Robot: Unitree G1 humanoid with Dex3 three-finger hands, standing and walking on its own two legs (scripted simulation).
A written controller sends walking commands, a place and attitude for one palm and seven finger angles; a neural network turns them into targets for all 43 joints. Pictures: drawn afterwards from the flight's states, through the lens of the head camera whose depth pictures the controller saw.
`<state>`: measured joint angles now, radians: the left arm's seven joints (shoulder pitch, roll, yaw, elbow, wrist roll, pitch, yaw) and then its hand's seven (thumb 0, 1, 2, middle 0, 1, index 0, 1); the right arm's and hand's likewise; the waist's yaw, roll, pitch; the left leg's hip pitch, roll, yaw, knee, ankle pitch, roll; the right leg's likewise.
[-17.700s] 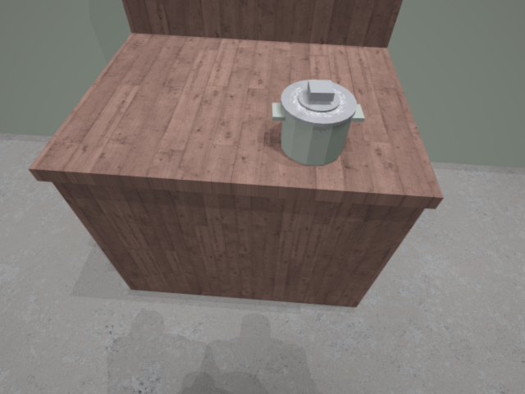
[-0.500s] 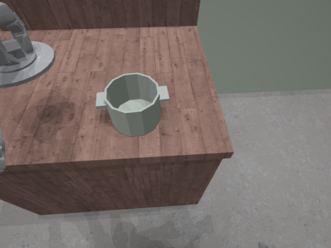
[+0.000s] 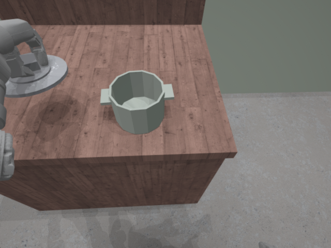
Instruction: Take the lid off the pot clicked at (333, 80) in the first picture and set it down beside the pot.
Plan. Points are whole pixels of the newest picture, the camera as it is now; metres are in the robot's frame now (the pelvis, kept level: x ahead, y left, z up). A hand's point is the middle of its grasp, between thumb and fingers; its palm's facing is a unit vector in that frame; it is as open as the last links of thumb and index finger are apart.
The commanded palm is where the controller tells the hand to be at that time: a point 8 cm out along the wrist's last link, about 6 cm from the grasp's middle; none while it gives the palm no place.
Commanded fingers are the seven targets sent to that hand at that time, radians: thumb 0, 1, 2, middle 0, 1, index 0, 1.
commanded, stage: lower the lid onto the table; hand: left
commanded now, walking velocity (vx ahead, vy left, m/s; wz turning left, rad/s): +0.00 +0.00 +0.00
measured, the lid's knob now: (24, 63) +0.49 +0.32 +0.17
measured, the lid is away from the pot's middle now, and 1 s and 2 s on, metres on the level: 0.24 0.23 0.23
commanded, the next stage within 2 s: none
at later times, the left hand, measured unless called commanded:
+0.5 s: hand (31, 74) +0.47 +0.30 +0.15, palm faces -0.42 -0.11 -0.90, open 7.1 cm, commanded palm +0.48 +0.30 +0.23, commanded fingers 0.00 0.43 1.16 -0.80 -0.99 -0.83 -1.01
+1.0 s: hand (39, 82) +0.47 +0.30 +0.13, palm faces -0.43 -0.09 -0.90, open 7.1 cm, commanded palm +0.49 +0.30 +0.19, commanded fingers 0.00 0.43 1.16 -0.80 -0.99 -0.83 -1.01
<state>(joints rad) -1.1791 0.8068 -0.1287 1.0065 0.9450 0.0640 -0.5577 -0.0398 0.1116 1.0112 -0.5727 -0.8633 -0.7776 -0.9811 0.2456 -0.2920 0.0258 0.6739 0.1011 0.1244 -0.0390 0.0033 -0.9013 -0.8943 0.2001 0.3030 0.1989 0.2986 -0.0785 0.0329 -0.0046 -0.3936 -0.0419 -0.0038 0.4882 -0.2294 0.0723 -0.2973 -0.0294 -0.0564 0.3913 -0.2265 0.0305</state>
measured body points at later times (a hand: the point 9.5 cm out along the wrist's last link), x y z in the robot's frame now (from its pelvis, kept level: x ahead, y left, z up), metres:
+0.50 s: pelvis +0.01 +0.00 +0.00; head +0.08 +0.00 +0.44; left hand +0.49 +0.30 +0.20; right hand +0.06 -0.28 -0.12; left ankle +0.00 +0.07 -0.74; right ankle -0.03 -0.15 -0.74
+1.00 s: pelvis +0.01 +0.00 +0.00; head +0.08 +0.01 +0.44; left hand +0.49 +0.30 +0.18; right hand +0.06 -0.28 -0.12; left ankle +0.00 +0.07 -0.74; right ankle -0.03 -0.15 -0.74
